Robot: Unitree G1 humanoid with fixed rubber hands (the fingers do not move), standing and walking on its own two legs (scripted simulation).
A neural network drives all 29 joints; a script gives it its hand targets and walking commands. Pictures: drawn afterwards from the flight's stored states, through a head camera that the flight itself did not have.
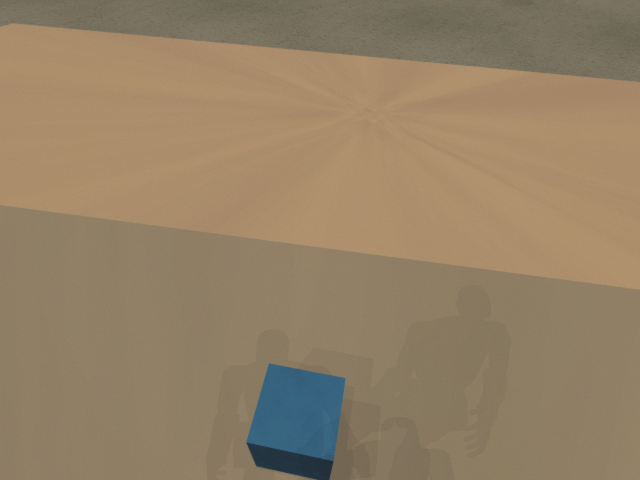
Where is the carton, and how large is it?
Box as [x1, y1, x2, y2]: [246, 363, 345, 479]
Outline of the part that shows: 269,363 246,441 256,465 317,479 328,479 333,461 345,378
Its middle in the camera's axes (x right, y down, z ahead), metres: -0.06 +0.49 +1.06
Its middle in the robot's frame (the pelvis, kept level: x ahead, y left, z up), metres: +0.38 +0.04 -0.65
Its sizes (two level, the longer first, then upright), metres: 0.210 0.200 0.250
